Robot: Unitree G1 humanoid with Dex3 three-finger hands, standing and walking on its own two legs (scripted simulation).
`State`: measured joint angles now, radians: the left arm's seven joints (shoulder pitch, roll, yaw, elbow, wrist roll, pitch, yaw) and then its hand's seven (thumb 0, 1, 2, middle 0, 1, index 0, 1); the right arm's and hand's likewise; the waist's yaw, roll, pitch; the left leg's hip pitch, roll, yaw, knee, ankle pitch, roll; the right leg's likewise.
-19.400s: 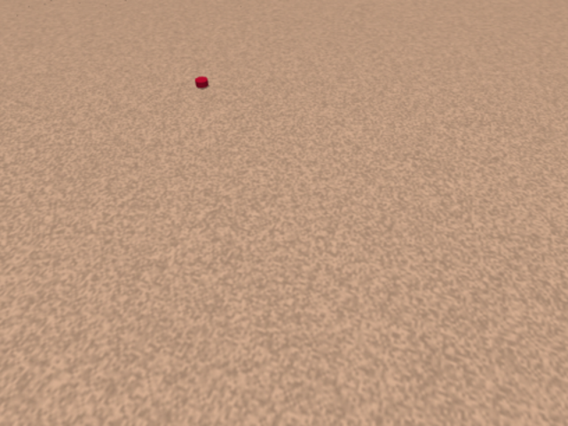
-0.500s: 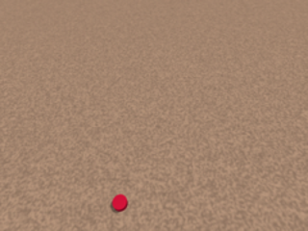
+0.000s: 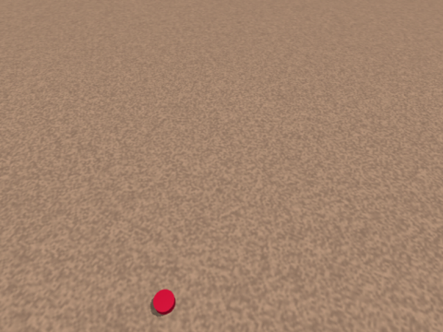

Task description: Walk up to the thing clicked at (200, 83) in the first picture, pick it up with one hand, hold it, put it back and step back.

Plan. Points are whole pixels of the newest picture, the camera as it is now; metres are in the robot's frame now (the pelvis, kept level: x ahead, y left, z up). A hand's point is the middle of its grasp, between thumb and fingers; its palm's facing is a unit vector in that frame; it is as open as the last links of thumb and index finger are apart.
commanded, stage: walk up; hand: left
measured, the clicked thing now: (164, 301) +0.38 +0.24 -0.76
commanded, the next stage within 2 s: stand in 0.52 s
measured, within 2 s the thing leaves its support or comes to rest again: neither
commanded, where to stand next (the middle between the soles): +0.01 +0.00 m, yaw +0 degrees
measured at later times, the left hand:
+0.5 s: hand out of the picture +0.08 +0.26 -0.16, palm faces +0.00 -0.94 -0.35, open 7.4 cm
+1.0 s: hand out of the picture +0.08 +0.25 -0.15, palm faces -0.03 -0.94 -0.34, open 7.4 cm
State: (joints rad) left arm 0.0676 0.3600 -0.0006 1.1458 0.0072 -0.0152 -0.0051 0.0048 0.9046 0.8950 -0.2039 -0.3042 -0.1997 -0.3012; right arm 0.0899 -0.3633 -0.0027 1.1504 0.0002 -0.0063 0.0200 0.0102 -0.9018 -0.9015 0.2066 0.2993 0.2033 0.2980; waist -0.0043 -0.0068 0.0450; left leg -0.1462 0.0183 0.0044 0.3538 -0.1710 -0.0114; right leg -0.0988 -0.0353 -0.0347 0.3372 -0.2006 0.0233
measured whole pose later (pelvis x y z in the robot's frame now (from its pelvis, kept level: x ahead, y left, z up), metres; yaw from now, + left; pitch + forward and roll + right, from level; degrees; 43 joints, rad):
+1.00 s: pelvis +0.01 +0.00 +0.00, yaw +0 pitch -2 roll +0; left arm 0.11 0.35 0.00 1.13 0.01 -0.01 0.00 0.00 0.90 0.90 -0.20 -0.30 -0.20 -0.30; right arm 0.09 -0.35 0.00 1.14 -0.01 0.00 0.01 0.01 -0.90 -0.90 0.21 0.30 0.20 0.30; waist 0.00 0.00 0.05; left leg -0.12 0.02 0.00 0.31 -0.15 -0.02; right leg -0.07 -0.03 -0.04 0.30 -0.19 0.02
